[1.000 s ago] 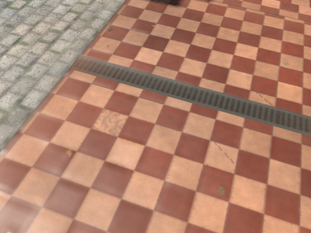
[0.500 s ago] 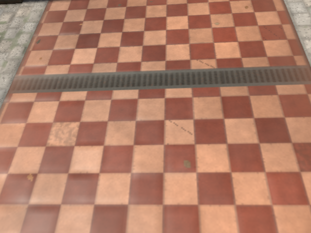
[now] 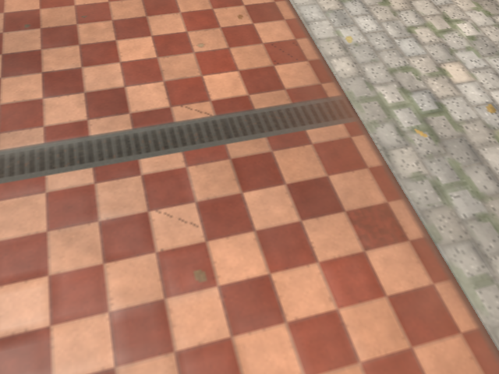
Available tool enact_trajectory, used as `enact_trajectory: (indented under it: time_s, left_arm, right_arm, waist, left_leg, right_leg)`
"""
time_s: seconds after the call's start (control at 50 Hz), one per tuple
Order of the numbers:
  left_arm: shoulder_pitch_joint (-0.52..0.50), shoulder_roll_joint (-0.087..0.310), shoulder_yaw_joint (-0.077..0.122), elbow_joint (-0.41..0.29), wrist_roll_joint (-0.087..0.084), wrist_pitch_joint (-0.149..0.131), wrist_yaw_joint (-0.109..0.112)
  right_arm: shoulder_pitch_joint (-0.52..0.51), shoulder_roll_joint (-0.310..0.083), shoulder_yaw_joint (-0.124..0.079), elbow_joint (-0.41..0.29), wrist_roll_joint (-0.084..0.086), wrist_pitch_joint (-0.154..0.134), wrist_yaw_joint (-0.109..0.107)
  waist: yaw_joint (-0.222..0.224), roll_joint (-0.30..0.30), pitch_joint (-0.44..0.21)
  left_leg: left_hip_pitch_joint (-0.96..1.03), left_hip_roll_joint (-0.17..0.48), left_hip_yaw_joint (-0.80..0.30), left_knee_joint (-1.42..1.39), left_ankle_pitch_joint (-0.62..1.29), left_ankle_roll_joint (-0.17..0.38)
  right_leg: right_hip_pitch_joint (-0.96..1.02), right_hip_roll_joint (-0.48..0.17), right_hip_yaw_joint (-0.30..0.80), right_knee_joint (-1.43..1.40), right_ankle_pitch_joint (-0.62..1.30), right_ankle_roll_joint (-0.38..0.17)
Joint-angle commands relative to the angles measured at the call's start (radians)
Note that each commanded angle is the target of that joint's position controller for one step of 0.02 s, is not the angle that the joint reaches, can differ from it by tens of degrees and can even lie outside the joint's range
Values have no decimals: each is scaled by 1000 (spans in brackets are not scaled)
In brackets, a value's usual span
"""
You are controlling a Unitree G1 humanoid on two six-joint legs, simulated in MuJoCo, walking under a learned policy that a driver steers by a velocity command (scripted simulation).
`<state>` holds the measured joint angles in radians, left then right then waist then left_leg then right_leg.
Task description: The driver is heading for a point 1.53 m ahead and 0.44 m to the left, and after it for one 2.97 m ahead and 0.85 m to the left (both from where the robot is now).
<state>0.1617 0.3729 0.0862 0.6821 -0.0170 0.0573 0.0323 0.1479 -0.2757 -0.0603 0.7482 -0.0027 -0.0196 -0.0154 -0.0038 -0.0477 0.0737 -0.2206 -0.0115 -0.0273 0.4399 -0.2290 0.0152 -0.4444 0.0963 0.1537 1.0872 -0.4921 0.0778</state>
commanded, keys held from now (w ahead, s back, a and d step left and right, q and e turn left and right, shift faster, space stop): no key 0.14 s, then q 0.10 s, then w+q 0.76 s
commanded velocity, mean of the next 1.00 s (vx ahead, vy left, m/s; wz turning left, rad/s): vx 0.27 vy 0.00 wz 0.30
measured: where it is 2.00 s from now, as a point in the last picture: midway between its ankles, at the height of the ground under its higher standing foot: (128, 260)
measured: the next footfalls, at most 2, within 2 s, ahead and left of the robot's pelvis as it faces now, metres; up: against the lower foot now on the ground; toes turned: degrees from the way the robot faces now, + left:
right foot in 0.18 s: +0.03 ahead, -0.15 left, +0.00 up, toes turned +2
left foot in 0.64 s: +0.17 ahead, +0.15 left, +0.00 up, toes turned +16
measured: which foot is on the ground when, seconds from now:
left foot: down 0.00-0.26, up 0.28-0.62, down 0.64-1.00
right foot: up 0.00-0.16, down 0.18-0.66, up 0.68-1.00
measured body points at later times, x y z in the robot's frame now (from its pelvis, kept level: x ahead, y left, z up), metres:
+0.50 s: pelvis +0.04 -0.01 +0.00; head +0.06 -0.01 +0.45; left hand +0.09 +0.28 -0.11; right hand +0.21 -0.28 -0.10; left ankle +0.06 +0.12 -0.70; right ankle -0.01 -0.15 -0.74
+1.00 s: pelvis +0.24 +0.10 +0.01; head +0.27 +0.14 +0.45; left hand +0.36 +0.42 -0.08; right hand +0.39 -0.15 -0.09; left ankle +0.14 +0.14 -0.74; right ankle +0.50 +0.01 -0.68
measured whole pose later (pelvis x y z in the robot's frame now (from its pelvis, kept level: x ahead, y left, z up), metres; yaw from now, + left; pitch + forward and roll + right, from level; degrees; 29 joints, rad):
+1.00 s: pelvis +0.24 +0.10 +0.01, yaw +24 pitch +2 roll -1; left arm 0.05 0.30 0.06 0.65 0.00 -0.10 -0.02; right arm 0.38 -0.29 -0.04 0.75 0.02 -0.05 -0.01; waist -0.07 -0.04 0.04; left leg -0.04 -0.08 -0.12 0.30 -0.27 0.09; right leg -0.66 -0.05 0.08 0.61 0.06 0.06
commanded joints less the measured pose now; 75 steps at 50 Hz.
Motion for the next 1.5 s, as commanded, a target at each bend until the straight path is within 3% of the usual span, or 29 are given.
enact_trajectory:
  time_s: [0.02,0.12,0.16,0.18,0.2,0.22,0.24,0.28,0.32,0.4,0.5,0.6,0.64,0.66,0.68,0.7,0.72,0.76,0.92,1.08,1.14,1.16,1.18,1.2,1.22,1.26,1.3,1.4,1.5]
  left_arm:
    - [-7,42,7,-69,-2,-11,1]
    - [-13,23,-11,-64,3,-14,-8]
    - [50,5,-13,-26,10,-16,-11]
    - [54,23,-13,-24,20,-17,-8]
    - [81,92,-1,-31,28,-15,4]
    - [28,97,-5,-20,44,-16,1]
    - [-24,42,-15,-44,43,-26,-10]
    - [30,91,4,-26,41,-35,-5]
    - [128,128,18,-8,26,-49,7]
    - [119,45,2,-2,9,-105,18]
    - [67,85,25,-11,13,-121,-4]
    - [82,123,43,12,-19,-118,-29]
    - [99,68,21,11,0,-118,-31]
    - [79,-3,-6,-46,30,-125,-26]
    - [58,-35,-22,-101,17,-150,-21]
    - [13,63,-2,-97,-27,-169,-31]
    - [-2,82,2,-98,-36,-182,-37]
    - [24,76,8,-68,15,-187,-29]
    - [-133,-10,-14,-106,26,-162,-39]
    - [-253,19,-9,-135,9,-194,-76]
    - [-3,87,26,-78,14,-200,-59]
    - [158,132,34,-66,34,-197,-50]
    - [229,185,48,-16,39,-189,-60]
    - [229,80,27,-18,14,-188,-67]
    - [166,29,12,-23,8,-183,-61]
    - [87,13,2,-13,23,-172,-58]
    - [79,-5,-7,1,30,-178,-55]
    - [106,58,6,37,-5,-171,-47]
    - [195,96,16,70,-16,-145,-37]
  right_arm:
    - [-22,-142,-25,-54,-1,-4,-8]
    - [-15,-187,-29,-34,9,15,3]
    - [-21,-157,-13,-19,22,15,8]
    - [24,-124,2,1,20,3,14]
    - [48,-98,16,2,-10,-12,25]
    - [71,-65,23,3,-6,-18,26]
    - [14,-122,16,7,-10,-12,23]
    - [-40,-135,8,-2,13,-1,10]
    - [-89,-151,-1,-38,31,2,6]
    - [-50,-128,-18,-36,44,-13,24]
    - [-66,-75,10,-54,28,-16,64]
    - [-11,-118,1,-73,30,-4,68]
    - [213,-204,-52,-16,39,-1,54]
    - [355,-337,-92,1,42,-1,34]
    - [329,-378,-83,-41,28,-25,44]
    - [269,-285,-57,-57,24,-47,52]
    - [235,-233,-41,-62,19,-59,54]
    - [137,-179,-22,-83,12,-58,48]
    - [199,-192,-30,-64,21,-51,0]
    - [272,-200,-46,-21,33,-21,-23]
    - [236,-174,-38,-35,18,-13,-14]
    - [242,-118,-14,-59,-1,-14,-9]
    - [432,-14,14,-59,24,-24,-4]
    - [416,-120,2,-30,44,-30,-4]
    - [279,-179,-15,-49,49,-32,-2]
    - [131,-165,-15,-91,19,-42,-2]
    - [146,-125,-9,-94,23,-42,8]
    - [33,-51,27,-138,-6,-58,20]
    - [-122,-74,24,-169,11,-83,39]
  waist:
    - [-5,206,-113]
    - [-26,237,-134]
    - [14,208,-124]
    - [11,165,-127]
    - [-7,37,-173]
    - [-56,-126,-178]
    - [-24,-67,-141]
    - [32,-103,-105]
    - [94,-178,8]
    - [59,-87,56]
    - [54,-43,-3]
    - [7,-25,-1]
    - [-100,50,-122]
    - [-144,290,-181]
    - [-103,366,-283]
    - [-115,212,-201]
    - [-89,183,-125]
    - [-24,103,-59]
    - [-44,122,-21]
    - [-59,156,-12]
    - [69,178,-183]
    - [127,99,-357]
    - [32,-267,-493]
    - [65,-186,-434]
    - [89,-81,-271]
    - [57,29,-108]
    - [12,-22,-95]
    - [16,-19,-46]
    - [66,-20,-41]
  left_leg:
    - [167,228,-179,-96,450,214]
    - [131,236,-164,-71,475,210]
    - [67,209,-153,-43,419,170]
    - [-8,186,-149,-48,338,109]
    - [-89,130,-99,22,186,35]
    - [-33,70,-32,-14,-56,-19]
    - [4,67,-27,-2,-31,-52]
    - [-110,-4,40,130,-96,-56]
    - [-322,16,34,379,-291,-35]
    - [-559,103,-75,568,-225,2]
    - [-338,115,34,350,-50,-32]
    - [-157,61,119,200,-24,23]
    - [170,-21,133,157,-35,84]
    - [372,183,-270,13,-167,204]
    - [467,356,-838,-237,-451,354]
    - [425,383,-783,-284,-496,331]
    - [343,351,-658,-259,-427,299]
    - [178,256,-445,-234,-168,240]
    - [75,126,-208,-245,234,199]
    - [196,191,-334,-123,287,162]
    - [184,122,-284,155,598,108]
    - [29,61,-248,420,404,82]
    - [-355,-106,-173,771,-313,8]
    - [-460,-48,-208,886,-330,1]
    - [-494,-9,-182,900,-244,-2]
    - [-461,53,-128,813,-140,-2]
    - [-394,89,-113,734,-110,2]
    - [-378,112,-36,415,-16,-35]
    - [-239,43,-18,142,235,-55]
  right_leg:
    - [-45,-42,-25,-83,22,26]
    - [159,-82,-131,-444,81,14]
    - [310,-75,-148,-729,297,-23]
    - [433,-108,-95,-808,426,-53]
    - [561,-242,31,-754,688,-91]
    - [413,-303,43,-703,626,-182]
    - [356,-269,22,-719,487,-200]
    - [375,-242,38,-781,85,-186]
    - [352,-391,221,-901,-176,-271]
    - [473,-435,175,-963,-43,-284]
    - [378,-358,-104,-956,235,-252]
    - [304,-391,-184,-849,199,-226]
    - [190,-310,-308,-478,487,-156]
    - [-79,-195,-372,-52,277,-59]
    - [-315,-44,-141,175,-108,-38]
    - [-413,-113,-56,238,-37,-65]
    - [-418,-157,-68,202,52,-101]
    - [-308,-219,-65,45,197,-105]
    - [-215,-136,-110,-385,548,-10]
    - [-107,-93,-79,-620,543,-63]
    - [257,-92,-130,-646,507,-141]
    - [566,-252,37,-590,446,-209]
    - [910,-488,550,-677,248,-385]
    - [859,-488,655,-768,57,-368]
    - [717,-445,477,-788,71,-329]
    - [460,-369,270,-826,311,-304]
    - [370,-325,175,-871,425,-304]
    - [277,-294,81,-946,503,-340]
    - [261,-270,46,-908,497,-284]
Velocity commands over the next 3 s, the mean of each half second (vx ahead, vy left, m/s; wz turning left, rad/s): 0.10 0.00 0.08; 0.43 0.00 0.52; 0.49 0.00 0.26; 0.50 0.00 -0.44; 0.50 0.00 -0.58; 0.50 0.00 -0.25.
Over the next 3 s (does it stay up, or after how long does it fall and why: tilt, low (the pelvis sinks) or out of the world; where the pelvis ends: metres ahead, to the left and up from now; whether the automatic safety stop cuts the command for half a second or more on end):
stays up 1.28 0.38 0.00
